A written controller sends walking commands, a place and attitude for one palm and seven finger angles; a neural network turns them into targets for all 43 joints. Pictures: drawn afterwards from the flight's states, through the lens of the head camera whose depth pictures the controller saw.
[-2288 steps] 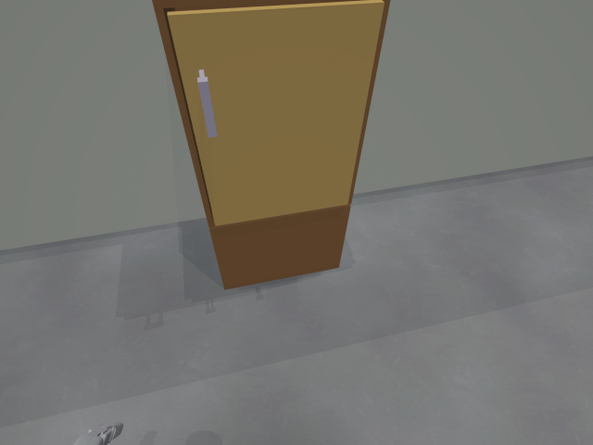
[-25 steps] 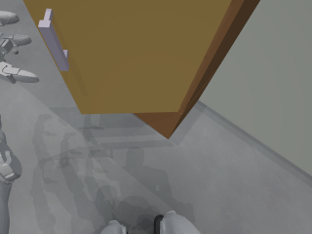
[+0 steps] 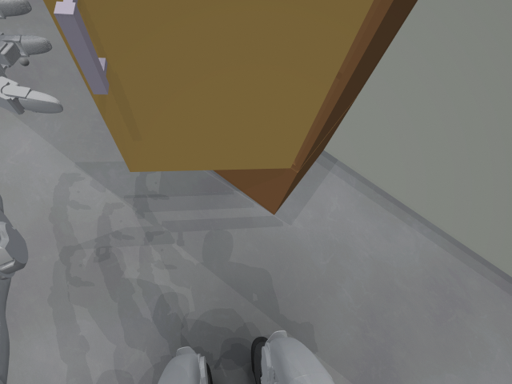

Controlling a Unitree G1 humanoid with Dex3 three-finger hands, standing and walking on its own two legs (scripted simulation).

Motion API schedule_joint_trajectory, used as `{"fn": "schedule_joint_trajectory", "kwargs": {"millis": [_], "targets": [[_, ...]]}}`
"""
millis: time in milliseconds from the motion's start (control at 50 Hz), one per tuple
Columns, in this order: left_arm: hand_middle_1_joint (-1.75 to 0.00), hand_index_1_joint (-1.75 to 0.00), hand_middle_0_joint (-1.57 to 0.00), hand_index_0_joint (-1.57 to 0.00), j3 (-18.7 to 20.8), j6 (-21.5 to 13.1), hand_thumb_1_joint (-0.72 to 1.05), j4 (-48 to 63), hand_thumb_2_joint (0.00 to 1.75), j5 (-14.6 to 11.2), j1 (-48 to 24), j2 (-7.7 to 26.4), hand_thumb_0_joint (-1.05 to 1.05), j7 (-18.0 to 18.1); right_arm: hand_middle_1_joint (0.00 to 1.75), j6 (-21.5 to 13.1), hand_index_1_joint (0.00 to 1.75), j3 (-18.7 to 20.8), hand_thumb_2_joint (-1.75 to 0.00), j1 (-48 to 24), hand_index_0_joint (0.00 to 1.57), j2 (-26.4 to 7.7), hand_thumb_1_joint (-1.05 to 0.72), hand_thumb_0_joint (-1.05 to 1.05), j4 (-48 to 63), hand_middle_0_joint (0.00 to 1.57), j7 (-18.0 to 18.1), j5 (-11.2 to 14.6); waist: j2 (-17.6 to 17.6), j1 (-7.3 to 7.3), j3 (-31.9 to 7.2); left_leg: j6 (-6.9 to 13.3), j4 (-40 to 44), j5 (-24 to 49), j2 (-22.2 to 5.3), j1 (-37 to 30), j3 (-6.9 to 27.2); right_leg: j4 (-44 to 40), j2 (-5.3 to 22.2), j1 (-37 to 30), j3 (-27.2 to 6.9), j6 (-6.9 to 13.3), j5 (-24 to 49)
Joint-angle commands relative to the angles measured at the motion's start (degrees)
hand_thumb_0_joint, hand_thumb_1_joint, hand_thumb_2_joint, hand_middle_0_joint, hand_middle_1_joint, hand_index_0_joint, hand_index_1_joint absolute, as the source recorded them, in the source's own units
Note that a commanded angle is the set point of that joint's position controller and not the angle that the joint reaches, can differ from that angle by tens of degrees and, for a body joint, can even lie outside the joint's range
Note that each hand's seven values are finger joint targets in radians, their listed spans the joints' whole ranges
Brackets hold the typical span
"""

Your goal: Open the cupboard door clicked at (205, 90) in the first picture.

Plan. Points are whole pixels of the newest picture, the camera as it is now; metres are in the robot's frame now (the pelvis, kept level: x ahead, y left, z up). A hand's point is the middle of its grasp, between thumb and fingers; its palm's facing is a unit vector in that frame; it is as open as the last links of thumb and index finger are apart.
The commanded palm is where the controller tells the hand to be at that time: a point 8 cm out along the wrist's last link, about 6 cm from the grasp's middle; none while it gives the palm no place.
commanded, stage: slide the fingers in behind the handle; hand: left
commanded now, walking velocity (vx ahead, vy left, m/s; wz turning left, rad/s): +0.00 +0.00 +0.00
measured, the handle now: (87, 43) +0.58 +0.18 +0.11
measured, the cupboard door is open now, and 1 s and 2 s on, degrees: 42 41 41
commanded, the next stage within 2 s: move the hooked fingers beside the handle in 1.62 s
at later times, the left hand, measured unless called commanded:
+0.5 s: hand (45, 62) +0.54 +0.22 +0.11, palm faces -0.01 -1.00 +0.00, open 14.0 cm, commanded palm +0.53 +0.24 +0.10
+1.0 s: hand (53, 65) +0.54 +0.22 +0.11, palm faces +0.04 -1.00 +0.00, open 14.5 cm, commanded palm +0.52 +0.21 +0.10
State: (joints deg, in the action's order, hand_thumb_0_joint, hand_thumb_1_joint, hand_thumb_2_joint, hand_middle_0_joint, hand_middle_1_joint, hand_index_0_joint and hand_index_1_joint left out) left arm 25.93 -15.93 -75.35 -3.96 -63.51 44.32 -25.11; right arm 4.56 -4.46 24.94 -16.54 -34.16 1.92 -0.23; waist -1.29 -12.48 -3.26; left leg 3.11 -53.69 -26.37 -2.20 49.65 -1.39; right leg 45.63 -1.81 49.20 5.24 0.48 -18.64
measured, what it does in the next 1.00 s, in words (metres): stands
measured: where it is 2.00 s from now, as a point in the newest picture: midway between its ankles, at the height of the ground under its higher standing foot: outside the picture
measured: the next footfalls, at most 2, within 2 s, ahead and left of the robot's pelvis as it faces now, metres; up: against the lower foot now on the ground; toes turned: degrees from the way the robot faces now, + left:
none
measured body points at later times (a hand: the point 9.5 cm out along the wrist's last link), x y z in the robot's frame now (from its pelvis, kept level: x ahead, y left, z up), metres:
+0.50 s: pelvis +0.01 +0.00 +0.00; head +0.15 +0.03 +0.43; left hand +0.54 +0.28 +0.11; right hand -0.03 -0.26 -0.09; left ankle -0.02 +0.08 -0.69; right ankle +0.02 -0.12 -0.69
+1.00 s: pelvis +0.02 -0.01 +0.00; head +0.15 +0.02 +0.43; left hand +0.53 +0.27 +0.11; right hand +0.00 -0.27 -0.10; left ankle -0.02 +0.08 -0.69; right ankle +0.02 -0.12 -0.69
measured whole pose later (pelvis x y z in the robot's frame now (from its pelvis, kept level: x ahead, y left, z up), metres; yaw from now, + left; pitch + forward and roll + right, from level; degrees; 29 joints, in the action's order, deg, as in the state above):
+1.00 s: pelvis +0.02 -0.01 +0.00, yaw +2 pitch +22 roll -4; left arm 17.8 -16.7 -69.1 -8.2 -59.7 33.3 -15.6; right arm 2.9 -1.9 25.1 -15.6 -37.6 -0.6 -1.1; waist -1.8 -9.0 -4.8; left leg 2.2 -52.5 -26.8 -1.5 47.3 0.6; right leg 45.1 -1.3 46.4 6.9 1.2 -20.3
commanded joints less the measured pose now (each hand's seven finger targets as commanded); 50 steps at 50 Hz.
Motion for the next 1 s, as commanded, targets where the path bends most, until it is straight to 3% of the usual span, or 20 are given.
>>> {"fn": "schedule_joint_trajectory", "kwargs": {"millis": [0, 60, 120, 220, 240, 280, 340, 400, 420, 460, 520, 560, 600, 660, 740, 800, 880, 920, 960, 980], "targets": [[-1.20, -1.20, -0.30, -0.30, 1.72, -3.63, -0.50, 13.06, 0.30, -1.35, -24.82, 15.20, 0.00, -0.55, 0.30, -0.55, 0.30, 4.32, -0.90, 13.05, 0.20, -12.16, -0.90, 0.00, 1.26, 0.20, 0.64, -0.53, -10.96, -0.76, -29.82, -2.64, 5.35, 30.30, -0.55, -22.60, 5.96, -1.99, -1.65, -11.01, -2.47, 0.88, 16.57], [-1.20, -1.20, -0.30, -0.30, 1.50, -4.37, -0.50, 16.33, 0.30, -1.84, -24.29, 13.45, 0.00, -0.30, 0.30, -0.47, 0.30, 4.77, -0.90, 13.76, 0.20, -12.00, -0.90, 0.00, 1.13, 0.20, 0.15, -0.78, -14.34, 0.04, -32.94, -3.58, 5.23, 35.28, -0.88, -27.08, 6.70, -1.80, -1.90, -9.82, -2.03, 1.08, 17.10], [-1.20, -1.20, -0.30, -0.30, 1.51, -3.31, -0.50, 13.82, 0.30, -2.56, -21.94, 11.90, 0.00, 0.23, 0.30, -0.17, 0.30, 4.74, -0.90, 14.21, 0.20, -12.04, -0.90, 0.00, 0.99, 0.20, -0.08, -0.72, -10.26, -0.40, -28.83, -2.87, 5.73, 33.09, -0.86, -24.35, 6.38, -2.40, -2.12, -10.02, -1.71, 1.08, 16.62], [-1.20, -1.20, -0.30, -0.30, 3.24, -2.77, -0.50, 15.27, 0.30, -1.03, -21.93, 14.72, 0.00, 2.74, 0.30, -0.07, 0.30, 4.70, -0.90, 14.31, 0.20, -11.86, -0.90, 0.00, 1.83, 0.20, -0.30, -0.70, -10.32, 0.51, -28.04, -2.04, 6.33, 29.51, -0.24, -20.50, 5.26, -2.37, -1.89, -13.05, -2.44, 1.15, 17.50], [-1.20, -1.20, -0.30, -0.30, 1.97, -3.01, -0.50, 15.61, 0.30, -0.63, -22.49, 13.19, 0.00, 3.14, 0.30, -0.14, 0.30, 4.77, -0.90, 14.19, 0.20, -11.51, -0.90, 0.00, 1.59, 0.20, -0.49, -0.80, -12.12, 0.22, -28.22, -2.25, 6.31, 29.89, -0.26, -21.45, 5.08, -2.54, -1.78, -12.27, -2.50, 0.95, 17.59], [-1.20, -1.20, -0.30, -0.30, 0.41, -3.45, -0.50, 16.07, 0.30, -0.21, -22.23, 11.43, 0.00, 3.60, 0.30, -0.21, 0.30, 4.94, -0.90, 14.20, 0.20, -11.48, -0.90, 0.00, 1.31, 0.20, -0.67, -0.80, -11.34, -0.14, -27.21, -2.47, 6.30, 29.54, -0.52, -22.23, 5.40, -2.66, -1.85, -10.93, -2.27, 0.89, 16.25], [-1.20, -1.20, -0.30, -0.30, 0.47, -4.35, -0.50, 17.95, 0.30, -1.29, -22.63, 10.20, 0.00, 3.18, 0.30, -0.33, 0.30, 5.25, -0.90, 14.13, 0.20, -11.51, -0.90, 0.00, 1.25, 0.20, -0.72, -0.80, -13.10, -0.14, -30.16, -2.94, 5.96, 33.33, -0.74, -25.79, 5.72, -2.43, -1.99, -10.74, -2.24, 1.06, 17.75], [-1.20, -1.20, -0.30, -0.30, -0.26, -3.68, -0.50, 15.55, 0.30, -1.96, -23.44, 8.62, 0.00, 2.85, 0.30, -0.43, 0.30, 5.23, -0.90, 13.99, 0.20, -11.49, -0.90, 0.00, 0.85, 0.20, -0.62, -0.66, -9.35, -0.96, -27.83, -2.18, 6.17, 29.32, -0.49, -22.80, 5.47, -2.77, -1.93, -11.57, -2.35, 0.80, 16.89], [-1.20, -1.20, -0.30, -0.30, -0.05, -4.16, -0.50, 17.43, 0.30, -2.23, -24.59, 8.44, 0.00, 3.14, 0.30, -0.62, 0.30, 5.21, -0.90, 14.02, 0.20, -11.46, -0.90, 0.00, 0.93, 0.20, -0.51, -0.75, -11.89, -0.71, -28.53, -2.38, 6.09, 31.49, -0.45, -24.53, 5.64, -2.50, -1.86, -11.05, -2.28, 1.09, 17.59], [-1.20, -1.20, -0.30, -0.30, -2.99, -4.40, -0.50, 18.39, 0.30, -1.67, -24.50, 4.68, 0.00, 3.50, 0.30, -0.79, 0.30, 5.36, -0.90, 13.71, 0.20, -10.97, -0.90, 0.00, 0.40, 0.20, -0.88, -0.89, -15.34, -0.55, -29.65, -3.57, 5.65, 35.90, -0.88, -28.74, 6.52, -2.42, -1.83, -7.82, -1.87, 1.04, 16.90], [-1.20, -1.20, -0.30, -0.30, -3.51, -4.84, -0.50, 19.48, 0.30, -2.36, -24.03, 2.57, 0.00, 4.46, 0.30, -0.87, 0.30, 5.75, -0.90, 14.11, 0.20, -10.93, -0.90, 0.00, -0.03, 0.20, -1.06, -1.06, -12.26, -0.96, -29.99, -3.76, 5.13, 39.40, -1.27, -30.44, 7.34, -2.25, -2.11, -7.66, -1.46, 1.03, 17.90], [-1.20, -1.20, -0.30, -0.30, -6.53, -4.47, -0.50, 19.16, 0.30, -2.60, -25.15, -1.70, 0.00, 4.58, 0.30, -0.95, 0.30, 5.84, -0.90, 13.50, 0.20, -10.56, -0.90, 0.00, -0.54, 0.20, -1.37, -1.06, -12.75, -1.82, -29.70, -3.80, 5.07, 38.86, -1.22, -30.82, 7.17, -2.54, -2.00, -6.79, -1.54, 0.75, 17.97], [-1.20, -1.20, -0.30, -0.30, -5.41, -3.95, -0.50, 17.02, 0.30, -2.56, -25.30, -0.30, 0.00, 5.04, 0.30, -1.00, 0.30, 5.82, -0.90, 13.50, 0.20, -10.92, -0.90, 0.00, -1.10, 0.20, -1.26, -1.02, -9.44, -2.10, -27.39, -3.07, 5.24, 34.42, -0.89, -27.48, 6.81, -2.74, -1.96, -7.69, -1.74, 0.72, 17.23], [-1.20, -1.20, -0.30, -0.30, -6.95, -4.22, -0.50, 17.63, 0.30, -2.14, -26.81, -2.01, 0.00, 5.34, 0.30, -1.41, 0.30, 5.80, -0.90, 13.16, 0.20, -10.58, -0.90, 0.00, -1.44, 0.20, -1.27, -1.04, -12.02, -2.11, -28.74, -3.09, 5.03, 35.15, -0.54, -28.38, 6.65, -2.47, -1.77, -7.60, -1.98, 0.89, 17.97], [-1.20, -1.20, -0.30, -0.30, -7.40, -4.49, -0.50, 17.66, 0.30, -2.33, -26.29, -2.76, 0.00, 5.26, 0.30, -1.70, 0.30, 5.79, -0.90, 12.87, 0.20, -10.40, -0.90, 0.00, -1.57, 0.20, -1.34, -1.10, -11.41, -2.08, -29.43, -2.98, 4.72, 36.27, -0.40, -28.10, 6.57, -2.19, -1.65, -8.78, -2.09, 0.95, 19.56], [-1.20, -1.20, -0.30, -0.30, -10.02, -4.45, -0.50, 18.93, 0.30, -2.71, -26.47, -6.40, 0.00, 4.96, 0.30, -1.95, 0.30, 5.87, -0.90, 12.39, 0.20, -10.02, -0.90, 0.00, -1.56, 0.20, -1.67, -1.11, -12.57, -2.23, -29.99, -2.97, 4.70, 36.28, -0.28, -29.13, 6.44, -2.23, -1.68, -8.52, -2.02, 0.98, 19.58], [-1.20, -1.20, -0.30, -0.30, -10.03, -4.66, -0.50, 19.39, 0.30, -3.18, -25.44, -7.00, 0.00, 5.25, 0.30, -2.04, 0.30, 6.14, -0.90, 12.45, 0.20, -10.15, -0.90, 0.00, -2.03, 0.20, -1.86, -1.16, -11.41, -1.89, -30.41, -3.29, 4.58, 38.42, -0.55, -30.22, 7.01, -2.12, -1.79, -8.43, -1.69, 1.05, 20.10], [-1.20, -1.20, -0.30, -0.30, -11.46, -4.79, -0.50, 19.93, 0.30, -3.75, -26.35, -9.47, 0.00, 5.41, 0.30, -2.31, 0.30, 6.12, -0.90, 12.35, 0.20, -9.88, -0.90, 0.00, -1.91, 0.20, -1.88, -1.16, -10.61, -2.54, -29.33, -2.92, 4.75, 38.09, -0.27, -29.64, 6.79, -2.33, -1.83, -8.83, -1.59, 1.11, 20.64], [-1.20, -1.20, -0.30, -0.30, -13.17, -5.03, -0.50, 21.02, 0.30, -3.38, -26.90, -11.00, 0.00, 5.61, 0.30, -2.38, 0.30, 6.27, -0.90, 11.97, 0.20, -9.80, -0.90, 0.00, -2.39, 0.20, -2.13, -1.19, -13.01, -2.20, -30.27, -3.57, 4.85, 39.40, -0.45, -31.71, 7.42, -2.11, -1.74, -7.69, -1.43, 1.12, 19.86], [-1.20, -1.20, -0.30, -0.30, -12.83, -5.09, -0.50, 21.31, 0.30, -3.38, -26.76, -11.04, 0.00, 5.93, 0.30, -2.46, 0.30, 6.47, -0.90, 12.09, 0.20, -9.82, -0.90, 0.00, -2.60, 0.20, -2.25, -1.28, -11.89, -2.13, -30.64, -3.49, 4.71, 39.43, -0.52, -31.98, 7.44, -2.20, -1.80, -7.75, -1.41, 1.07, 19.91]]}}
